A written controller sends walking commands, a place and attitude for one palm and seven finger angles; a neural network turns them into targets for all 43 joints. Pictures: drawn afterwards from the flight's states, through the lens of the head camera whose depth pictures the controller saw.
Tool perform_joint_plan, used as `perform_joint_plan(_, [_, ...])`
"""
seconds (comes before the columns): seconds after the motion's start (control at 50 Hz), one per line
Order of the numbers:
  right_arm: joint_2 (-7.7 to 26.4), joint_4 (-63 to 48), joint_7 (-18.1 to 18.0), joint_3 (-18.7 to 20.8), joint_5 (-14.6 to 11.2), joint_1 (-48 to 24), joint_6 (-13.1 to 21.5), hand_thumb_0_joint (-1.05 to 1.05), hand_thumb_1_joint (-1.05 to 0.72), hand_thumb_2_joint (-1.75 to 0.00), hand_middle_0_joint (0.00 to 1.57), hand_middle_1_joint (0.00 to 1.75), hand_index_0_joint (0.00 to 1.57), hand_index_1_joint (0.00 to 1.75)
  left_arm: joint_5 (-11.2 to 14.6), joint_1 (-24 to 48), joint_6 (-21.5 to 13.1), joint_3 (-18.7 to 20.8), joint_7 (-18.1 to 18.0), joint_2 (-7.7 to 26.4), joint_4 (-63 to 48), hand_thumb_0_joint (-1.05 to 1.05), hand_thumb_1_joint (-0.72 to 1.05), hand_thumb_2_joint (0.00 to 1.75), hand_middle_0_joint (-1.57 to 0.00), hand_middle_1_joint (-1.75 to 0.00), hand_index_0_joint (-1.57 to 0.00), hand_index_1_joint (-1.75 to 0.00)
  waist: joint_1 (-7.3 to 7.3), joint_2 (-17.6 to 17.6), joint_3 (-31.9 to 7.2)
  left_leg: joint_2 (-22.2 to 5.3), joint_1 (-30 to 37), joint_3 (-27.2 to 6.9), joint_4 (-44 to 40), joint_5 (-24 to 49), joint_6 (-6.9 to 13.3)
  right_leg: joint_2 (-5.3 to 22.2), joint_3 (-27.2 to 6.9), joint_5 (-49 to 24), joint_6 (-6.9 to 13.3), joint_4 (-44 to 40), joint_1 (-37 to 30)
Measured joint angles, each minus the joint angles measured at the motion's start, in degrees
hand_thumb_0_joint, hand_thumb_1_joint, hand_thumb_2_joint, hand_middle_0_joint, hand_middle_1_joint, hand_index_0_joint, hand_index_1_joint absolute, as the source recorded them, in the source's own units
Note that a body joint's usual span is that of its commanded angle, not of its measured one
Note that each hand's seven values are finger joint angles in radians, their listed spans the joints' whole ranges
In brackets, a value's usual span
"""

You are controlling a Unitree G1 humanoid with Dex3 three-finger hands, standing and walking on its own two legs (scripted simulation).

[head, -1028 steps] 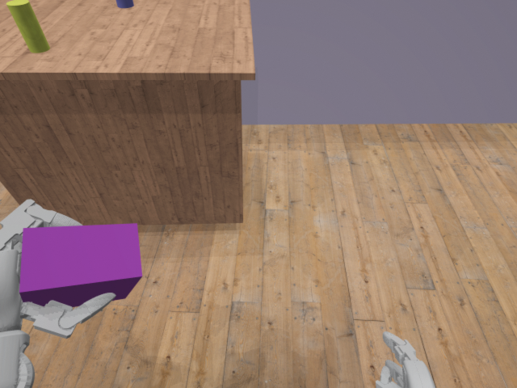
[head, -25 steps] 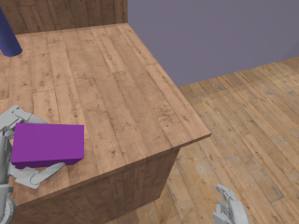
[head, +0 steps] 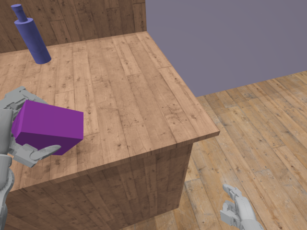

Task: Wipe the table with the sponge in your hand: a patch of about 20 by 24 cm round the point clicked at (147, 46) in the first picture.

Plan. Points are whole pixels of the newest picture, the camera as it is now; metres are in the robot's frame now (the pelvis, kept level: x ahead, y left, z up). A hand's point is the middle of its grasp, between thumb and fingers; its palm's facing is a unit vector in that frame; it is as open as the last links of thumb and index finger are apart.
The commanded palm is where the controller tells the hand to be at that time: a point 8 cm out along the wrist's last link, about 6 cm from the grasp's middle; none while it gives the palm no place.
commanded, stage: turn the palm down, sponge in hand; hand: left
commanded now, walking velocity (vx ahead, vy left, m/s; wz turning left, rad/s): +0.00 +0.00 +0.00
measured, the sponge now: (54, 132) +0.25 +0.26 +0.17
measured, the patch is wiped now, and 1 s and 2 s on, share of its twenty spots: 0.00 0.00 0.00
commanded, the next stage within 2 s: move the sponge above the wiping area in 1.74 s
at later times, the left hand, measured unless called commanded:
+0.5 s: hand (51, 124) +0.24 +0.24 +0.21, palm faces +0.28 -0.41 -0.87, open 10.4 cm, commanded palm +0.20 +0.26 +0.27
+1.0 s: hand (37, 114) +0.24 +0.25 +0.24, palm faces +0.27 -0.20 -0.94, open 10.4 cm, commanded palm +0.19 +0.26 +0.31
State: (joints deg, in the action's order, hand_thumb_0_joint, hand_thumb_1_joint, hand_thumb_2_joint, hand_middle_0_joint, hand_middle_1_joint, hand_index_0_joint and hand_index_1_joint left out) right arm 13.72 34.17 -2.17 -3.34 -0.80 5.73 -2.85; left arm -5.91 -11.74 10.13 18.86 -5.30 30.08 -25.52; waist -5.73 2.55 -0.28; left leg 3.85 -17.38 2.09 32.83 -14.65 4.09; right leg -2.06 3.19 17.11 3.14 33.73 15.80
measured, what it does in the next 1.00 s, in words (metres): stands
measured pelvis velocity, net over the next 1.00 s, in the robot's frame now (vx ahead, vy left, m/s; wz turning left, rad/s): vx -0.01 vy -0.01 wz -0.03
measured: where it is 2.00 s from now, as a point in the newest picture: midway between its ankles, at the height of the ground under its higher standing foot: outside the picture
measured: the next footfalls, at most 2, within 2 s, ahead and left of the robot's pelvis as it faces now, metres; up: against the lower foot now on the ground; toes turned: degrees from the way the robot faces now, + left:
none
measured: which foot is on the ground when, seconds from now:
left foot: down 0.00-1.00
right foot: down 0.00-1.00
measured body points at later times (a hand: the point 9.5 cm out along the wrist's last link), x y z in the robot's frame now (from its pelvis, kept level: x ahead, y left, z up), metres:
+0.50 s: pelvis +0.01 -0.05 +0.00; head +0.01 -0.09 +0.44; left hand +0.22 +0.26 +0.25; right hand +0.22 -0.29 -0.10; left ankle +0.03 +0.07 -0.73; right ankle +0.01 -0.08 -0.73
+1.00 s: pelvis -0.01 -0.01 +0.01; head -0.02 -0.07 +0.45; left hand +0.22 +0.26 +0.29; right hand +0.26 -0.21 -0.07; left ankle +0.03 +0.07 -0.73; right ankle +0.01 -0.08 -0.73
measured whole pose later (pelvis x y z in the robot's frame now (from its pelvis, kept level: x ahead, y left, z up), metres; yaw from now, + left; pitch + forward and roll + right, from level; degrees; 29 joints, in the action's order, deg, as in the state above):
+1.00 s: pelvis -0.01 -0.01 +0.01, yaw -1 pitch -3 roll +1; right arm 16.1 35.5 -5.7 -4.2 -3.8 -0.4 -3.3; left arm -29.7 -1.6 29.0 7.2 7.5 41.7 -28.0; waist -8.3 7.7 0.7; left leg 3.3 -12.6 1.8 28.0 -12.0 2.7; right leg -3.0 2.0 14.8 4.3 30.2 12.1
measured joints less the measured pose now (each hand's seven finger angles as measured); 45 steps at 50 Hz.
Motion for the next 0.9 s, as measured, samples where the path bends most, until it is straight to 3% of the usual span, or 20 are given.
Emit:
perform_joint_plan(0.08, [1.0, -0.1, -2.1, -0.7, -1.1, 0.3, 0.4, 0.01, -0.90, -0.90, 0.20, 0.30, 0.20, 0.30, -2.5, 2.3, 5.4, -0.9, 3.5, 1.0, 3.3, -0.01, -0.53, 1.03, -0.68, -1.32, -0.72, -1.31, -0.07, 1.2, 0.5, -0.4, 1.5, -0.8, -0.9, 0.6, -0.8, -0.5, 0.7, -0.4, 0.8, -1.2, -1.7])
perform_joint_plan(0.16, [1.0, -0.3, -3.2, -0.4, -1.1, 0.4, 1.5, 0.01, -0.90, -0.90, 0.20, 0.30, 0.20, 0.30, -3.4, 1.0, 4.4, -2.5, 7.2, 3.0, 2.6, -0.01, -0.53, 1.03, -0.68, -1.32, -0.72, -1.31, 0.29, 1.8, 0.8, -1.4, 2.4, -1.0, -1.4, 0.7, -1.7, -1.5, 0.8, -0.9, 1.6, -2.4, -2.7])
perform_joint_plan(0.26, [0.9, 0.0, -2.9, 0.8, -1.1, 0.8, 1.8, 0.01, -0.90, -0.90, 0.20, 0.30, 0.20, 0.30, -3.3, -1.1, 1.7, -1.0, 7.4, 6.9, 0.4, -0.01, -0.53, 1.03, -0.68, -1.32, -0.72, -1.30, 0.59, 2.0, 0.6, -3.0, 2.7, -0.8, -0.7, -0.4, -3.1, -3.1, 0.5, -0.9, 2.7, -3.1, -3.4])
perform_joint_plan(0.36, [2.4, 0.7, -2.4, 1.9, -1.9, 1.4, 0.1, 0.01, -0.90, -0.90, 0.20, 0.30, 0.20, 0.30, -4.0, -2.2, 4.6, 2.5, 7.1, 9.9, 0.9, -0.01, -0.53, 1.03, -0.68, -1.32, -0.72, -1.30, 0.83, 2.4, -0.3, -3.6, 2.0, -0.7, 0.7, -1.6, -3.8, -3.7, 0.3, 0.2, 3.1, -1.8, -2.6])
perform_joint_plan(0.44, [4.0, 0.8, -2.6, 2.8, -2.3, 2.0, -0.7, 0.01, -0.90, -0.90, 0.20, 0.30, 0.20, 0.30, -5.7, -2.9, 7.1, 3.2, 8.6, 10.7, 0.9, -0.01, -0.53, 1.03, -0.68, -1.32, -0.72, -1.30, 0.69, 2.9, -0.7, -3.2, 1.1, -1.2, 1.9, -2.4, -3.9, -3.5, 0.3, 1.3, 3.1, 0.0, -1.5])
perform_joint_plan(0.54, [4.6, 0.5, -3.3, 3.6, -2.3, 1.9, -0.5, 0.01, -0.90, -0.90, 0.20, 0.30, 0.20, 0.30, -8.4, -3.1, 6.8, 0.6, 9.4, 10.6, -1.7, -0.01, -0.53, 1.03, -0.68, -1.31, -0.72, -1.30, 0.19, 2.9, -0.7, -2.8, 0.3, -1.2, 3.0, -3.0, -3.8, -3.1, 0.0, 2.2, 3.1, 2.0, -0.3])
perform_joint_plan(0.62, [4.0, 0.2, -3.5, 3.6, -2.3, 1.1, -0.4, 0.02, -0.91, -0.90, 0.20, 0.30, 0.20, 0.30, -10.6, -1.5, 7.4, -1.7, 7.9, 11.3, -3.3, -0.01, -0.53, 1.03, -0.68, -1.31, -0.72, -1.30, -0.04, 2.9, -0.7, -2.5, 0.4, -0.7, 3.2, -3.1, -3.5, -2.9, -0.5, 2.4, 3.0, 2.7, -0.1])
perform_joint_plan(0.72, [3.2, 0.0, -3.4, 2.4, -2.7, -0.6, -0.9, 0.01, -0.90, -0.90, 0.20, 0.30, 0.20, 0.30, -13.3, 2.5, 12.4, -3.1, 7.2, 12.4, -2.2, -0.01, -0.53, 1.03, -0.68, -1.31, -0.72, -1.30, -0.22, 3.6, -0.8, -2.1, 1.3, -0.1, 1.7, -2.0, -3.0, -2.5, -1.2, 1.5, 2.5, 1.8, -0.5])
perform_joint_plan(0.82, [3.0, 0.0, -3.4, 0.7, -3.3, -2.5, -1.3, 0.01, -0.90, -0.90, 0.20, 0.30, 0.20, 0.30, -16.9, 6.0, 17.6, -5.3, 9.8, 12.6, -0.5, -0.01, -0.53, 1.03, -0.68, -1.31, -0.72, -1.30, -0.49, 4.6, -0.5, -1.5, 2.5, 0.0, -0.8, -0.2, -2.3, -1.9, -1.4, 0.1, 1.9, -0.1, -1.5])
perform_joint_plan(0.9, [2.8, 0.4, -3.6, -0.2, -3.2, -4.1, -0.8, 0.01, -0.90, -0.90, 0.20, 0.30, 0.20, 0.30, -20.2, 7.6, 18.9, -8.2, 12.2, 12.1, -1.3, -0.01, -0.53, 1.03, -0.68, -1.31, -0.72, -1.30, -1.23, 5.0, 0.3, -1.1, 3.4, -0.1, -2.7, 1.2, -1.8, -1.5, -1.3, -1.1, 1.5, -1.7, -2.5])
